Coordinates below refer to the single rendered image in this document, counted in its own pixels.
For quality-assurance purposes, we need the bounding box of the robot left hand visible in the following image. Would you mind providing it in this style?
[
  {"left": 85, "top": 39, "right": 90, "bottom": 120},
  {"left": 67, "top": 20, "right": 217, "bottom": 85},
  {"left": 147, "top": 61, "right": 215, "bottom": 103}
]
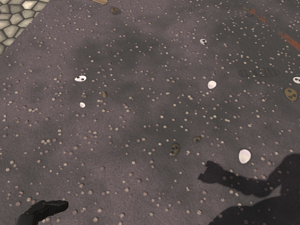
[{"left": 14, "top": 200, "right": 68, "bottom": 225}]

